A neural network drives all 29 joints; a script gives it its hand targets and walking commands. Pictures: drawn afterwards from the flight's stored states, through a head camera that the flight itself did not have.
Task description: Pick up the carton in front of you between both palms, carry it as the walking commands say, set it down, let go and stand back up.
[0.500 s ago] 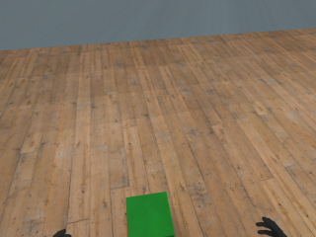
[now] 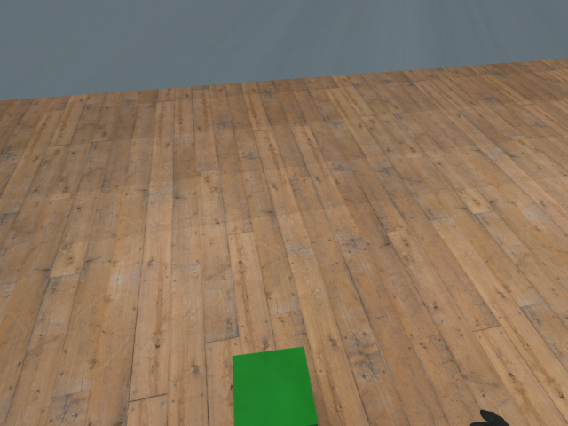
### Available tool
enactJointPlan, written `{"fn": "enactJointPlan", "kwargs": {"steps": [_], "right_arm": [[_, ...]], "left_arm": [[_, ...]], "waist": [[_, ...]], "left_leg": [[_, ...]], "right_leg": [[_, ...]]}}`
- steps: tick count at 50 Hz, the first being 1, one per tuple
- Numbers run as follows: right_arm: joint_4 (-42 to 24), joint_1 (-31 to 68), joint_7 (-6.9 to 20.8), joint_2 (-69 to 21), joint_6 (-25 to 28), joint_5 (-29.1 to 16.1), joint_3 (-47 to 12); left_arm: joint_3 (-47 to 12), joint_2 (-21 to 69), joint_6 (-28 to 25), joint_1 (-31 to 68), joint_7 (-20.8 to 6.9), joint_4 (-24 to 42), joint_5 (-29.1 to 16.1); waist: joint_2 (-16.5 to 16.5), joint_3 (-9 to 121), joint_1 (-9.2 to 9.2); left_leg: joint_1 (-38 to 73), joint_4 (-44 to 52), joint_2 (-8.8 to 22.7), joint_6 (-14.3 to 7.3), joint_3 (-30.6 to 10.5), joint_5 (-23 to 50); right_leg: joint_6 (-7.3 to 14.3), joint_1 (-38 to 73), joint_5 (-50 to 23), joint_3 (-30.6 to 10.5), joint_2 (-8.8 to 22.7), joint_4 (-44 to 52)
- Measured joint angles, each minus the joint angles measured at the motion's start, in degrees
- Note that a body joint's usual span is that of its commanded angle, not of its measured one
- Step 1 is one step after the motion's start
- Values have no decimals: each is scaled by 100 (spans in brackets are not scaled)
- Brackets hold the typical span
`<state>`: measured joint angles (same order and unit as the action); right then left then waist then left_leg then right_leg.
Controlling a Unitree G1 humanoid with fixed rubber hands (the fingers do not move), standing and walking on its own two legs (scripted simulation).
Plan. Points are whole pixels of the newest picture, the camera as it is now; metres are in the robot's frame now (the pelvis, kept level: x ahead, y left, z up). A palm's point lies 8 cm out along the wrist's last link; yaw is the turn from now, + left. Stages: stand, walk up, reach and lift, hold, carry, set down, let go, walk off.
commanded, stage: stand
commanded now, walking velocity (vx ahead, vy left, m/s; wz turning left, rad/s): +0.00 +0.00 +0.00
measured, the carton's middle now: (272, 401) +0.34 +0.04 -0.65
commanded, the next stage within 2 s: none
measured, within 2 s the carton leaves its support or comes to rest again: neither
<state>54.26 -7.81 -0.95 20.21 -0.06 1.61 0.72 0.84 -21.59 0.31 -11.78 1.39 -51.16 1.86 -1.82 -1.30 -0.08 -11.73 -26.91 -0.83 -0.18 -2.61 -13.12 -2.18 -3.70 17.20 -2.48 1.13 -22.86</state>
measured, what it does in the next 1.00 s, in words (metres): stands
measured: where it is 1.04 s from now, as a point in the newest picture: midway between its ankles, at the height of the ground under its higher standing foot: outside the picture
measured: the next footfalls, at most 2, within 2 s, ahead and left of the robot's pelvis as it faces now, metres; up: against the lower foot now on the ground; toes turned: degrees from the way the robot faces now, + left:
none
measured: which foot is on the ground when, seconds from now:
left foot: down 0.00-1.00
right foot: down 0.00-1.00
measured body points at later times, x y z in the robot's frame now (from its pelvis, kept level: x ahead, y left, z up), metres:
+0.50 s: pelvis -0.01 -0.01 +0.00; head -0.01 +0.01 +0.45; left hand +0.08 +0.31 -0.12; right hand +0.10 -0.32 -0.11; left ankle +0.02 +0.12 -0.74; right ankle -0.05 -0.15 -0.74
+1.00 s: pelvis -0.01 -0.01 +0.00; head -0.01 +0.00 +0.45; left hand +0.07 +0.31 -0.12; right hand +0.10 -0.32 -0.11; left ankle +0.02 +0.12 -0.74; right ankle -0.05 -0.15 -0.74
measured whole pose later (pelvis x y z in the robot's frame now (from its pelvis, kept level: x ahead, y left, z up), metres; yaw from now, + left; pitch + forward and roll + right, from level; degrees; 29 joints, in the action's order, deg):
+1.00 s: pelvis -0.01 -0.01 +0.00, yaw +2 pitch -2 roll -1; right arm 60.0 -5.8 -0.9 21.8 0.1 1.0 0.2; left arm 1.7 -22.5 0.3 -8.7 0.8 -57.9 1.1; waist -0.9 -2.1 -0.2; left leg -11.9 -25.4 -0.4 0.7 -4.4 -11.2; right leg -1.5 -3.3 15.9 -0.6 0.8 -21.5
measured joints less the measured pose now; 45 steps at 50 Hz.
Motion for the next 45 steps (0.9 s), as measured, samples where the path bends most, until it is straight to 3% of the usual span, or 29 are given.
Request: {"fn": "enactJointPlan", "kwargs": {"steps": [45], "right_arm": [[562, 190, 0, 152, 18, -62, -53]], "left_arm": [[76, -88, -2, 293, -59, -651, -71]], "waist": [[82, -76, -6]], "left_leg": [[-3, 155, 40, 82, -160, 186]], "right_leg": [[60, 47, -130, 169, -33, 142]]}}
